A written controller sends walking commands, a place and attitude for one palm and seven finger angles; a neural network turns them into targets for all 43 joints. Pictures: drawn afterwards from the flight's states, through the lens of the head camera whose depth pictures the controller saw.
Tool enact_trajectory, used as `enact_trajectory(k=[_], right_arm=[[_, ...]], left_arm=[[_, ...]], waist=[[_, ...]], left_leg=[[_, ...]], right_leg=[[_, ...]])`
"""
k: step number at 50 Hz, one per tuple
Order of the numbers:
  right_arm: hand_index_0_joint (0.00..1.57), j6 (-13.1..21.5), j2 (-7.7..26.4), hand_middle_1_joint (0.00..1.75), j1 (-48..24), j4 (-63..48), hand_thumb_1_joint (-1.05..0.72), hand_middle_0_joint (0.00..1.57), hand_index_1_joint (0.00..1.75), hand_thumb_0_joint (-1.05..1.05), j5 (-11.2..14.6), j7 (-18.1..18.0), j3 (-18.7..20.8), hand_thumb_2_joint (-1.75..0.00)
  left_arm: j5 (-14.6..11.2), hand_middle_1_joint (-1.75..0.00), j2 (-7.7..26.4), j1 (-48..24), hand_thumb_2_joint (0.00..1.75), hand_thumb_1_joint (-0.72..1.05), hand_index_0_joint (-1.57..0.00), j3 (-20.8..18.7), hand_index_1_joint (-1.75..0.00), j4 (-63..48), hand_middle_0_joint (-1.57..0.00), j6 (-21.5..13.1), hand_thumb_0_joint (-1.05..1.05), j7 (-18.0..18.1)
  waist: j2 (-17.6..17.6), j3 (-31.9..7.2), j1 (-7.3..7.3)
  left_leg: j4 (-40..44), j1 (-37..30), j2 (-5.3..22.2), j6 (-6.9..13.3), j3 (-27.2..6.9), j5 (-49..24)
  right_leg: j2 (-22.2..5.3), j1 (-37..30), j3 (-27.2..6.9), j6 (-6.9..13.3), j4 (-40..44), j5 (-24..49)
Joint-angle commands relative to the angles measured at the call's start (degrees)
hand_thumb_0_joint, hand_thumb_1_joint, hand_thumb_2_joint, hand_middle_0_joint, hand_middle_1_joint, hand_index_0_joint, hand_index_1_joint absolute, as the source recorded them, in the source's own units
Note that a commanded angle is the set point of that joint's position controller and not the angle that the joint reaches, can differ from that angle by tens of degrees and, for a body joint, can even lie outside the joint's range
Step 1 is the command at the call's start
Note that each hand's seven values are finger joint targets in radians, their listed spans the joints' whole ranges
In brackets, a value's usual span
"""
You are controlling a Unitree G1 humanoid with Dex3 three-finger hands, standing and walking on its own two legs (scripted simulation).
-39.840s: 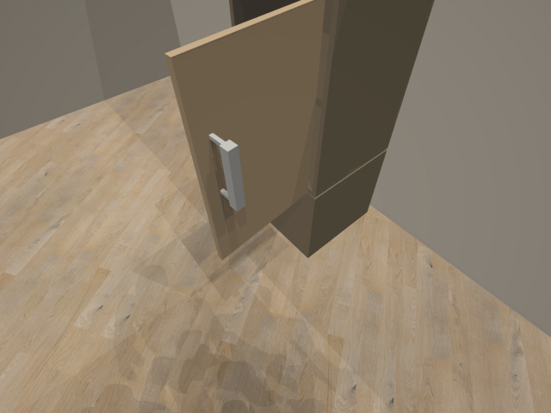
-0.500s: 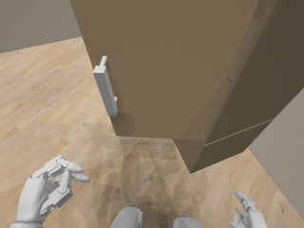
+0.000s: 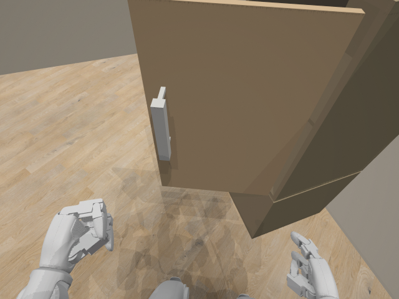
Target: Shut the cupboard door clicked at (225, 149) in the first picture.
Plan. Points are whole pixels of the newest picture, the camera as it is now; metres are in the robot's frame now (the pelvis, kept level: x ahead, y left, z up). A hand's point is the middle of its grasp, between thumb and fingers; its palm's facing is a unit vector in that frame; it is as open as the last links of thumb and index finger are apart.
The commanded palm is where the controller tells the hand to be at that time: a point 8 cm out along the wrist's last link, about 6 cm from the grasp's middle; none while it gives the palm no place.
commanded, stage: raise the hand and make a fist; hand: left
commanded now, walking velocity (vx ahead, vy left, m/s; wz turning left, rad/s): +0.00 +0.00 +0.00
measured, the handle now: (164, 125) +0.47 +0.13 +0.07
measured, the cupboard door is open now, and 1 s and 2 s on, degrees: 65 65 65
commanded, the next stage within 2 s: bring the fist close to the handle in 0.52 s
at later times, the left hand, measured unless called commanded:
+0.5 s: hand (116, 223) +0.23 +0.17 +0.07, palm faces -0.02 -1.00 -0.04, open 3.1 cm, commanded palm +0.21 +0.22 +0.07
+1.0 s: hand (142, 200) +0.28 +0.14 +0.07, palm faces -0.05 -1.00 -0.02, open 3.1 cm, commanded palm +0.26 +0.19 +0.07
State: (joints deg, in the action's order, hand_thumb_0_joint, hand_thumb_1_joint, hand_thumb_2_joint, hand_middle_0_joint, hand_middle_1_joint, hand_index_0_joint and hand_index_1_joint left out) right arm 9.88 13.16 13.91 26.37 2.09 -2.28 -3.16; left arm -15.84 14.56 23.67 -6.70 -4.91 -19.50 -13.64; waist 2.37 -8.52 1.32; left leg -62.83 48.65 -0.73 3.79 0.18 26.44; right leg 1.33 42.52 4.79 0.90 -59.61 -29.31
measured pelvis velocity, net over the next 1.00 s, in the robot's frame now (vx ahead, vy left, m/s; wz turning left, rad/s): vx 0.01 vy -0.03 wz -0.01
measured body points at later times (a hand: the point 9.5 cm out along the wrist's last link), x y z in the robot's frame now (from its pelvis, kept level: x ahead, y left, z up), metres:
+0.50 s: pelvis +0.01 -0.01 +0.00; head +0.05 -0.01 +0.45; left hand +0.23 +0.22 +0.08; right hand +0.18 -0.25 -0.07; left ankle +0.04 +0.07 -0.66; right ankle +0.00 -0.12 -0.66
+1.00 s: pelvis +0.01 -0.03 +0.01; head +0.05 -0.03 +0.45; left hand +0.27 +0.19 +0.08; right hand +0.17 -0.26 -0.08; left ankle +0.04 +0.07 -0.66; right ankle +0.00 -0.12 -0.66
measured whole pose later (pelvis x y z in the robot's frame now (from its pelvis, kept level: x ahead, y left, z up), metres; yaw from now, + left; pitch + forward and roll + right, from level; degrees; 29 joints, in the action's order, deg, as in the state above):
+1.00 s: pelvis +0.01 -0.03 +0.01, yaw +0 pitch +12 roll -1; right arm 8.1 14.5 15.1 30.0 2.6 -2.0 -2.1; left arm -14.6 13.1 9.8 -5.3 5.3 -17.3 -10.9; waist 2.5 -8.5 -0.4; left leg -60.2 46.6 0.0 1.9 0.6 25.9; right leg 2.1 41.8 4.1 2.7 -59.0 -29.5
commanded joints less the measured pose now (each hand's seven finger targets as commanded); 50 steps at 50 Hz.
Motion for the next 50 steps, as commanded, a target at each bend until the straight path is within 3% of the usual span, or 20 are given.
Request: enact_trajectory(k=[1, 3, 6, 10, 17, 18, 21, 23, 25, 28, 31, 37, 42, 44, 47, 48, 50], right_arm=[[0.2, 3.06, 8.66, 0.3, -1.65, -7.86, -0.9, 0.2, 0.3, 0.0, 0.34, -0.8, 4.25, -0.9], [0.2, 3.16, 8.87, 0.3, -1.45, -7.48, -0.9, 0.2, 0.3, 0.0, 0.32, -0.85, 4.39, -0.9], [0.2, 3.37, 8.74, 0.3, -1.3, -7.29, -0.9, 0.2, 0.3, 0.0, 0.52, -0.74, 4.39, -0.9], [0.2, 3.37, 8.68, 0.3, -1.21, -7.07, -0.9, 0.2, 0.3, 0.0, 0.42, -0.48, 4.55, -0.9], [0.2, 3.2, 8.62, 0.3, -1.35, -6.81, -0.9, 0.2, 0.3, 0.0, 0.43, -0.31, 4.91, -0.9], [0.2, 3.17, 8.86, 0.3, -1.42, -6.58, -0.9, 0.2, 0.3, 0.0, 0.34, -0.39, 5.05, -0.9], [0.2, 3.1, 8.52, 0.3, -1.38, -6.55, -0.9, 0.2, 0.3, 0.0, 0.47, -0.3, 5.08, -0.9], [0.2, 2.8, 8.69, 0.3, -1.3, -6.29, -0.9, 0.2, 0.3, 0.0, 0.34, -0.41, 5.02, -0.9], [0.2, 2.7, 8.44, 0.3, -1.48, -6.42, -0.9, 0.2, 0.3, 0.0, 0.5, -0.34, 4.96, -0.9], [0.2, 2.44, 8.65, 0.3, -1.6, -6.55, -0.9, 0.2, 0.3, 0.0, 0.47, -0.6, 4.97, -0.9], [0.2, 2.54, 8.31, 0.3, -1.94, -6.71, -0.9, 0.2, 0.3, 0.0, 0.72, -0.6, 4.86, -0.9], [0.2, 3.0, 8.46, 0.3, -1.92, -5.56, -0.9, 0.2, 0.3, 0.0, 0.67, -0.79, 4.56, -0.9], [0.2, 2.54, 8.45, 0.3, -1.68, -5.47, -0.9, 0.2, 0.3, 0.0, 0.81, -0.57, 4.45, -0.9], [0.2, 1.95, 8.48, 0.3, -1.77, -5.13, -0.9, 0.2, 0.3, 0.0, 0.64, -0.57, 4.42, -0.9], [0.2, 1.54, 8.22, 0.3, -1.99, -4.95, -0.9, 0.2, 0.3, 0.0, 0.69, -0.28, 4.5, -0.9], [0.2, 1.21, 8.43, 0.3, -1.71, -4.92, -0.9, 0.2, 0.3, 0.0, 0.57, -0.28, 4.47, -0.9], [0.2, 0.93, 8.27, 0.3, -1.81, -4.72, -0.9, 0.2, 0.3, 0.0, 0.61, -0.03, 4.49, -0.9]], left_arm=[[-1.4, -1.5, 6.26, -5.48, 0.9, 0.9, -1.3, -4.2, -1.5, -11.11, -1.3, -2.75, 0.0, -0.4], [-1.44, -1.5, 7.6, -5.84, 0.9, 0.9, -1.3, -5.43, -1.5, -10.69, -1.3, -2.28, 0.0, -0.48], [-1.95, -1.5, 6.83, -7.18, 0.9, 0.9, -1.3, -4.77, -1.5, -11.23, -1.3, -2.21, 0.0, -0.85], [-2.17, -1.5, 6.79, -5.21, 0.9, 0.9, -1.3, -5.36, -1.5, -9.52, -1.3, -1.93, 0.0, -0.88], [-2.11, -1.5, 6.79, -5.34, 0.9, 0.9, -1.3, -5.55, -1.5, -9.79, -1.3, -3.46, 0.0, -0.26], [-2.09, -1.5, 8.1, -5.69, 0.9, 0.9, -1.3, -6.45, -1.5, -10.08, -1.3, -3.72, 0.0, -0.05], [-2.06, -1.5, 6.98, -5.17, 0.9, 0.9, -1.3, -5.63, -1.5, -10.26, -1.3, -4.24, 0.0, 0.06], [-1.98, -1.5, 7.72, -5.4, 0.9, 0.9, -1.3, -6.0, -1.5, -9.33, -1.3, -4.03, 0.0, 0.11], [-2.33, -1.5, 6.39, -5.3, 0.9, 0.9, -1.3, -5.12, -1.5, -8.51, -1.3, -3.86, 0.0, -0.45], [-2.47, -1.5, 7.78, -6.09, 0.9, 0.9, -1.3, -5.98, -1.5, -8.35, -1.3, -3.85, 0.0, -0.63], [-2.32, -1.5, 6.76, -6.49, 0.9, 0.9, -1.3, -4.81, -1.5, -9.32, -1.3, -4.05, 0.0, -0.77], [-1.1, -1.5, 5.7, -15.26, 0.9, 0.9, -1.3, -2.45, -1.5, -7.89, -1.3, -4.39, 0.0, 0.63], [-0.37, -1.5, 5.74, -16.3, 0.9, 0.9, -1.3, -2.47, -1.5, -4.62, -1.3, -2.26, 0.0, 1.82], [0.03, -1.5, 6.65, -19.27, 0.9, 0.9, -1.3, -3.37, -1.5, -2.9, -1.3, -1.42, 0.0, 2.34], [0.27, -1.5, 6.04, -21.5, 0.9, 0.9, -1.3, -3.31, -1.5, -2.22, -1.3, -1.59, 0.0, 3.32], [0.15, -1.5, 6.53, -20.31, 0.9, 0.9, -1.3, -4.12, -1.5, -0.48, -1.3, -1.34, 0.0, 3.57], [0.81, -1.5, 5.19, -23.1, 0.9, 0.9, -1.3, -2.43, -1.5, -0.25, -1.3, -1.76, 0.0, 3.82]], waist=[[3.09, -7.65, -1.16], [1.96, -8.52, -1.01], [2.29, -9.33, -1.38], [0.92, -9.49, -0.78], [0.26, -9.22, -0.97], [0.33, -9.46, -0.77], [0.92, -10.33, -1.06], [-0.13, -9.28, -1.28], [-0.89, -8.94, -1.46], [-2.02, -8.54, -1.47], [-0.04, -8.74, -1.7], [-0.19, -8.56, -3.13], [-0.3, -10.59, -1.93], [-2.43, -11.02, -2.18], [-1.16, -11.08, -1.92], [-3.11, -10.67, -1.58], [-2.09, -11.07, -2.13]], left_leg=[[14.67, -13.12, 1.91, -3.05, -7.73, -3.83], [14.25, -13.39, 1.83, -2.95, -7.5, -6.17], [13.92, -14.2, 1.67, -2.91, -6.58, -7.93], [13.45, -13.38, 1.39, -2.88, -5.65, -11.09], [12.38, -12.25, 1.17, -2.56, -4.4, -11.14], [11.89, -11.82, 1.18, -2.43, -4.42, -11.37], [11.68, -12.37, 1.08, -2.33, -3.91, -11.87], [11.2, -11.03, 1.04, -2.13, -3.87, -11.4], [10.81, -9.98, 0.86, -2.08, -3.32, -10.33], [9.83, -8.48, 0.76, -1.82, -3.08, -9.6], [10.11, -9.35, 0.82, -1.84, -2.89, -8.66], [9.63, -9.26, 1.04, -1.62, -3.26, -6.89], [10.72, -10.38, 0.88, -1.57, -2.99, -8.66], [10.34, -9.48, 0.87, -1.49, -2.75, -9.5], [10.95, -10.37, 0.84, -1.66, -2.39, -9.76], [10.95, -9.78, 0.82, -1.56, -2.44, -10.29], [11.16, -10.59, 0.89, -1.61, -2.21, -11.17]], right_leg=[[1.26, -0.69, -0.95, 1.66, 8.12, 7.56], [1.34, -2.21, -1.17, 1.75, 8.39, 9.2], [1.13, -2.85, -1.3, 1.5, 8.9, 10.22], [1.01, -4.7, -1.39, 1.5, 8.86, 12.54], [0.77, -4.63, -2.12, 1.25, 8.93, 12.58], [0.87, -4.94, -2.61, 1.38, 8.8, 12.8], [0.7, -4.94, -2.75, 1.11, 8.84, 13.45], [0.76, -5.16, -3.28, 1.13, 9.11, 13.3], [0.36, -5.38, -3.92, 0.79, 9.77, 12.3], [0.14, -5.96, -5.43, 0.65, 10.45, 11.11], [-0.05, -5.09, -5.46, 0.54, 10.83, 9.73], [0.07, -2.73, -5.26, 0.5, 10.54, 7.59], [-0.15, -5.51, -5.36, 0.54, 11.03, 10.01], [-0.4, -6.68, -5.94, 0.22, 11.17, 11.27], [-0.45, -6.7, -5.79, 0.2, 11.29, 11.88], [-0.36, -7.88, -6.05, 0.23, 11.53, 12.69], [-0.51, -7.41, -5.63, 0.2, 11.09, 14.11]])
